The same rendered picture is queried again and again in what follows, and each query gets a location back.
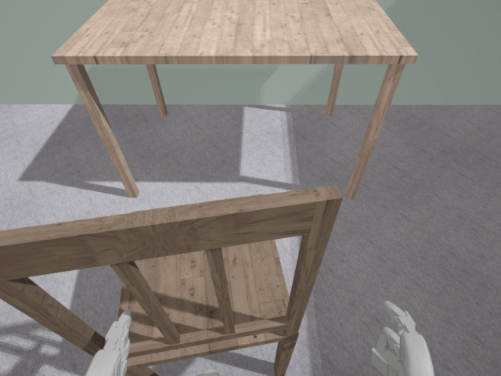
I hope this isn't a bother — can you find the right robot hand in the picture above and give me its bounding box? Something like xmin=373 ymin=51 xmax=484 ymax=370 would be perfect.
xmin=372 ymin=301 xmax=434 ymax=376

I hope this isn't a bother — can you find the chair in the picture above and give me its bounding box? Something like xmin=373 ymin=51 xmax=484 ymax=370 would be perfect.
xmin=0 ymin=185 xmax=343 ymax=376

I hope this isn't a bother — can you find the table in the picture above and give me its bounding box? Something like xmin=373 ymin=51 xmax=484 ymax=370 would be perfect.
xmin=51 ymin=0 xmax=418 ymax=200

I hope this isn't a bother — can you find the left robot hand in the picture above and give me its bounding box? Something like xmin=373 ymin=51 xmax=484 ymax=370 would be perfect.
xmin=85 ymin=309 xmax=132 ymax=376

